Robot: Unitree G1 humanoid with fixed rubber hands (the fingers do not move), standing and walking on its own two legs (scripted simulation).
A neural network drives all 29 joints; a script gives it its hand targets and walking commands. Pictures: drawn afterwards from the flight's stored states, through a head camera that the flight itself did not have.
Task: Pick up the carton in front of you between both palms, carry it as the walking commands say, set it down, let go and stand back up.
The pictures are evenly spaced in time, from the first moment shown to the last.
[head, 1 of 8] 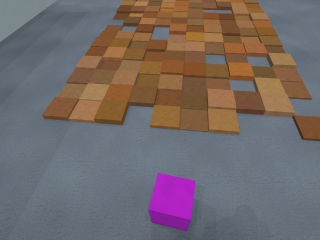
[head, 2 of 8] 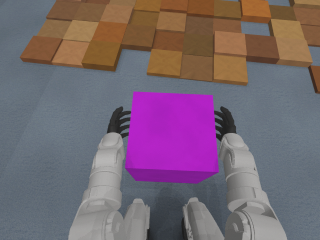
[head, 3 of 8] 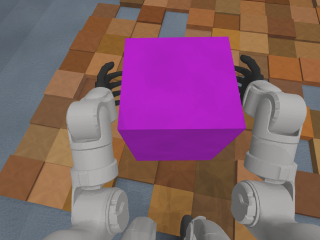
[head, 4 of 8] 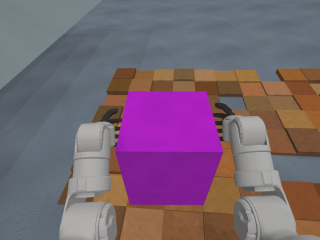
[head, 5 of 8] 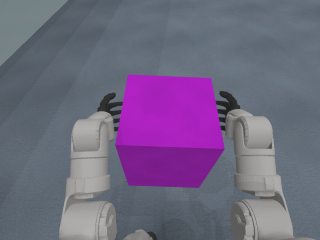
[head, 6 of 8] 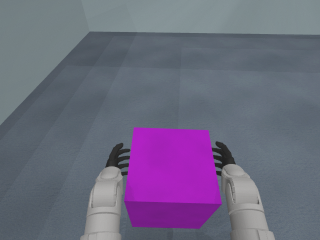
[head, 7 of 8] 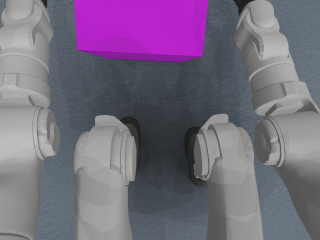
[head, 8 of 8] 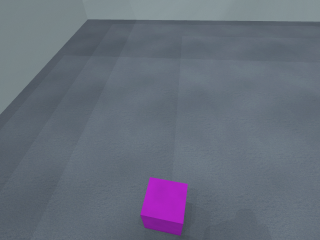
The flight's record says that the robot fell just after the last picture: no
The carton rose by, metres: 0.79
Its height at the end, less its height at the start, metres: +0.00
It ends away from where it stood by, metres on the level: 7.19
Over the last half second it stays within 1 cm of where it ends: yes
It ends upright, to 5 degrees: yes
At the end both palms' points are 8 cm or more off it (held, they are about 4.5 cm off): yes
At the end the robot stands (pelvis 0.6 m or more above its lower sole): yes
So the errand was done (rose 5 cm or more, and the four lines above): yes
